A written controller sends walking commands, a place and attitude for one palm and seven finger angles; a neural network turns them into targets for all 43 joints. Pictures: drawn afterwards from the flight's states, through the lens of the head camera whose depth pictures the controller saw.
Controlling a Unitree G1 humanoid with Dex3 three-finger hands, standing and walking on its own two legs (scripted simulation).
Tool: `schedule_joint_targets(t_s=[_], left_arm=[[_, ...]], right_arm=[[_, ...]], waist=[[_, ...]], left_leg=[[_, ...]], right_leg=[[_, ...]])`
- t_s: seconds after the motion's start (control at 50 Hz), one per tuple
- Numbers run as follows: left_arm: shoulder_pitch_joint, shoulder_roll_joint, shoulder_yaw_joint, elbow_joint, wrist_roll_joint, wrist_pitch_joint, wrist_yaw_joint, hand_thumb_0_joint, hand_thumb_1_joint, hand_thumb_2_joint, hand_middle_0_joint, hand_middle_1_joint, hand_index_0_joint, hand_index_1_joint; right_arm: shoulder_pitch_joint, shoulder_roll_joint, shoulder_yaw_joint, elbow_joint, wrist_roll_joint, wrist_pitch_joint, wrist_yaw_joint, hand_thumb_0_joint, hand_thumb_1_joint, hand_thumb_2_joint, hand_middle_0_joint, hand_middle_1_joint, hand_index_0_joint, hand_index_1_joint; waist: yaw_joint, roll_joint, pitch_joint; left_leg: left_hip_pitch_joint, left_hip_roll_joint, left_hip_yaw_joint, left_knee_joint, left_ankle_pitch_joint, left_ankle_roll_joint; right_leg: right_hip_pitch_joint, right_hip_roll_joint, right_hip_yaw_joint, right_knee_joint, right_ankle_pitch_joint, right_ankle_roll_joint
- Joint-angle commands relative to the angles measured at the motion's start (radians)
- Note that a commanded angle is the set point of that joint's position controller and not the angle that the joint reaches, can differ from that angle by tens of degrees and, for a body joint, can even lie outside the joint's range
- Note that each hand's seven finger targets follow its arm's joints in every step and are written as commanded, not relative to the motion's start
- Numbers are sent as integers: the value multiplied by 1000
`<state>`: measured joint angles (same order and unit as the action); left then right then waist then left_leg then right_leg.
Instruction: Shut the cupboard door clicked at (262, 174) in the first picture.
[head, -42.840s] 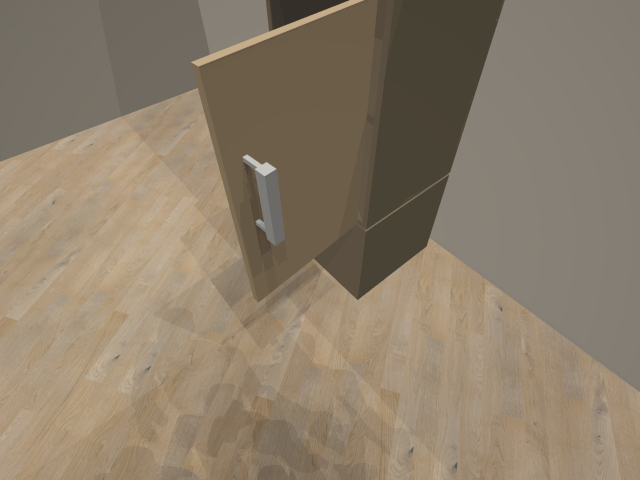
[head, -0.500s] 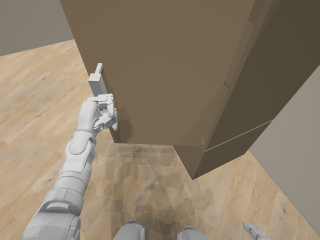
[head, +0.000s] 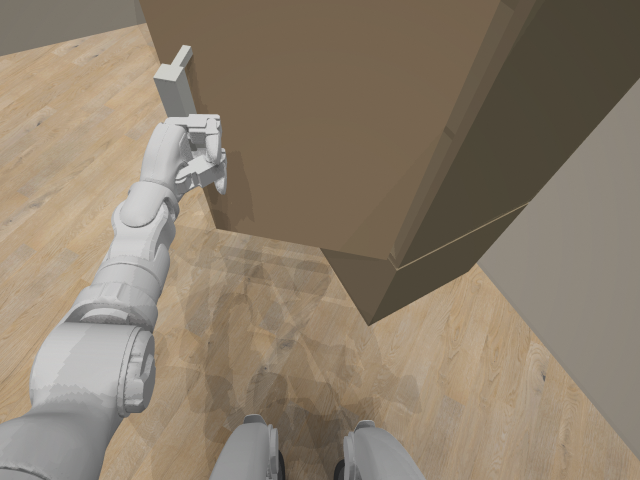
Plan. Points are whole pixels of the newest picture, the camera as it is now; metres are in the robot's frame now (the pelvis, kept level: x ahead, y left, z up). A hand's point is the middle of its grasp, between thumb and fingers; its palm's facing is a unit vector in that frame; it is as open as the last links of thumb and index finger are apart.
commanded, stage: push the door shut along its arc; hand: left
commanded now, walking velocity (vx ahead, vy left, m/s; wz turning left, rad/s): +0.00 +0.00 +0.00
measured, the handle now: (193, 119) +0.56 +0.15 +0.08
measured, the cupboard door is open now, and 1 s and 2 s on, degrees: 51 42 34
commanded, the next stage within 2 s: pull the fist back off the door in 1.00 s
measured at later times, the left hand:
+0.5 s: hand (268, 127) +0.54 +0.05 +0.09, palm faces -0.36 -0.93 -0.01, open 3.1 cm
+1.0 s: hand (275, 115) +0.56 +0.04 +0.09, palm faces -0.43 -0.90 -0.03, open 3.1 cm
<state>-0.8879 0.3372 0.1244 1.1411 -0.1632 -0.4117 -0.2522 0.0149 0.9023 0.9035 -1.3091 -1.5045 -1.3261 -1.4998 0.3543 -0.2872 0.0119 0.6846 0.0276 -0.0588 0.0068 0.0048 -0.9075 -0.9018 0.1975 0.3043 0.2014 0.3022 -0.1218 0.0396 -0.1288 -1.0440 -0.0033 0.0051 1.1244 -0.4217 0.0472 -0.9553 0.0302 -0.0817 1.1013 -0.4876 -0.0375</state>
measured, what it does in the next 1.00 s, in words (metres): stands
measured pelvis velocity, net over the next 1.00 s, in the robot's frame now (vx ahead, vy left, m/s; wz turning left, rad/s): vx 0.01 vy -0.01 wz -0.03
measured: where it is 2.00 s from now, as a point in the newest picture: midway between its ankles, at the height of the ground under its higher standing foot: outside the picture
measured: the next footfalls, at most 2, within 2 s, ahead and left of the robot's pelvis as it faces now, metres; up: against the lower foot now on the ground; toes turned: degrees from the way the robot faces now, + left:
none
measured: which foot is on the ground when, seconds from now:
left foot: down 0.00-1.00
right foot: down 0.00-1.00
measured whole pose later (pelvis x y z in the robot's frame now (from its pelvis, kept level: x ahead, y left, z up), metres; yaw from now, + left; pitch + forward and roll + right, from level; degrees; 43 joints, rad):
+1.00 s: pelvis +0.01 -0.01 -0.03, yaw -2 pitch +27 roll -4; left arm -1.28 0.47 0.14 1.33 -0.10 -0.24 -0.40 0.00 0.90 0.97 -1.30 -1.50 -1.30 -1.50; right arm 0.36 -0.29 0.03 0.70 0.00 -0.07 0.00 0.00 -0.91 -0.90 0.20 0.30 0.20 0.30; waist -0.22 0.06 -0.12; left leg -1.24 0.03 -0.02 1.25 -0.47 0.03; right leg -1.14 0.06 -0.11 1.20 -0.52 -0.06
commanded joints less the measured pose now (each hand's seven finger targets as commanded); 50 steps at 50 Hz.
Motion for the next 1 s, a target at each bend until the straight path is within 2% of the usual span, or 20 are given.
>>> schedule_joint_targets(t_s=[0.0,0.04,0.08,0.12,0.16,0.22,0.26,0.3,0.36,0.42,0.44,0.5,0.54,0.58,0.6,0.7,0.76,0.88,0.9,0.98], left_arm=[[-586,84,4,-210,11,-52,-27,0,900,900,-1300,-1500,-1300,-1500],[-603,114,28,-215,14,-51,-27,0,900,900,-1300,-1500,-1300,-1500],[-620,95,9,-195,23,-45,-32,0,900,900,-1300,-1500,-1300,-1500],[-628,133,37,-159,26,-32,-32,0,900,900,-1300,-1500,-1300,-1500],[-657,176,74,-163,25,-31,-33,0,900,900,-1300,-1500,-1300,-1500],[-661,185,79,-181,34,-38,-43,0,900,900,-1300,-1500,-1300,-1500],[-679,144,40,-183,35,-41,-55,0,900,900,-1300,-1500,-1300,-1500],[-681,152,50,-151,33,-24,-59,0,900,900,-1300,-1500,-1300,-1500],[-727,205,90,-132,37,-8,-56,0,900,900,-1300,-1500,-1300,-1500],[-709,217,103,-70,46,14,-55,0,900,900,-1300,-1500,-1300,-1500],[-733,250,130,-65,50,12,-53,0,900,900,-1300,-1500,-1300,-1500],[-713,301,165,-90,68,13,-63,0,900,900,-1300,-1500,-1300,-1500],[-693,290,159,-86,67,18,-79,0,900,900,-1300,-1500,-1300,-1500],[-718,301,152,-67,75,33,-90,0,900,900,-1300,-1500,-1300,-1500],[-760,267,118,-93,75,38,-96,0,900,900,-1300,-1500,-1300,-1500],[-861,246,81,-71,64,70,-115,0,900,900,-1300,-1500,-1300,-1500],[-900,233,66,-79,54,75,-134,0,900,900,-1300,-1500,-1300,-1500],[-978,207,36,-56,44,99,-156,0,900,900,-1300,-1500,-1300,-1500],[-984,212,38,-39,47,105,-156,0,900,900,-1300,-1500,-1300,-1500],[-1039,165,3,-39,54,116,-149,0,900,900,-1300,-1500,-1300,-1500]], right_arm=[[126,-171,-64,-62,-4,-29,-5,0,-900,-900,200,300,200,300],[137,-173,-64,-65,-6,-26,-2,0,-900,-900,200,300,200,300],[141,-170,-62,-62,-5,-21,0,0,-900,-900,200,300,200,300],[148,-173,-59,-63,-5,-15,-1,0,-900,-900,200,300,200,300],[157,-176,-57,-65,-6,-15,-2,0,-900,-900,200,300,200,300],[168,-174,-59,-68,-11,-12,4,0,-900,-900,200,300,200,300],[169,-171,-59,-67,-11,-9,8,0,-900,-900,200,300,200,300],[181,-175,-61,-63,-10,-3,9,0,-900,-900,200,300,200,300],[190,-179,-56,-62,-13,3,5,0,-900,-900,200,300,200,300],[197,-177,-52,-66,-16,7,8,0,-900,-900,200,300,200,300],[212,-180,-51,-65,-18,9,6,0,-900,-900,200,300,200,300],[216,-177,-53,-79,-24,17,9,0,-900,-900,200,300,200,300],[219,-173,-52,-90,-23,22,11,0,-900,-900,200,300,200,300],[221,-174,-52,-84,-20,31,6,0,-900,-900,200,300,200,300],[220,-171,-53,-83,-20,31,6,0,-900,-900,200,300,200,300],[223,-177,-53,-53,-21,24,-5,0,-900,-900,200,300,200,300],[222,-177,-52,-39,-24,9,-11,0,-900,-900,200,300,200,300],[213,-181,-46,-7,-30,-20,-21,0,-900,-900,200,300,200,300],[216,-184,-45,-2,-29,-23,-24,0,-900,-900,200,300,200,300],[215,-187,-45,17,-34,-45,-29,0,-900,-900,200,300,200,300]], waist=[[-86,68,-454],[-85,75,-472],[-100,59,-457],[-106,36,-421],[-102,58,-453],[-95,82,-496],[-106,112,-503],[-121,69,-477],[-120,84,-485],[-127,62,-454],[-131,51,-461],[-109,67,-539],[-105,66,-557],[-124,41,-519],[-137,43,-523],[-173,70,-507],[-174,111,-549],[-199,133,-530],[-205,105,-513],[-226,149,-521]], left_leg=[[508,32,-143,-137,122,-13],[502,30,-138,-126,152,-10],[497,34,-141,-122,151,-10],[444,32,-130,-118,124,-7],[454,33,-131,-108,156,-7],[480,35,-134,-99,204,-10],[526,40,-146,-96,239,-14],[500,41,-142,-90,230,-9],[467,37,-134,-77,234,-5],[403,34,-118,-62,222,-1],[400,33,-120,-57,241,3],[371,29,-99,-29,300,3],[356,23,-89,-17,328,7],[313,27,-82,-8,297,10],[313,25,-82,-4,287,12],[312,25,-85,17,253,18],[360,24,-93,27,286,18],[346,26,-96,48,257,21],[329,29,-100,48,238,22],[377,35,-114,57,237,22]], right_leg=[[-50,9,58,-161,134,-5],[-40,12,60,-154,150,-7],[-54,13,60,-156,151,-3],[-43,15,64,-163,135,-1],[-42,16,64,-151,153,-3],[-35,17,64,-142,182,-5],[-73,19,57,-135,197,-5],[-73,22,56,-142,197,-2],[-65,22,62,-134,201,-2],[-51,24,67,-135,203,0],[-48,26,66,-126,216,0],[18,25,81,-105,293,3],[46,28,88,-97,337,4],[47,29,93,-105,332,10],[40,28,96,-108,326,13],[-13,30,99,-119,282,12],[-40,32,92,-109,287,7],[-91,34,86,-106,239,5],[-99,35,80,-106,219,6],[-186,37,63,-92,185,3]])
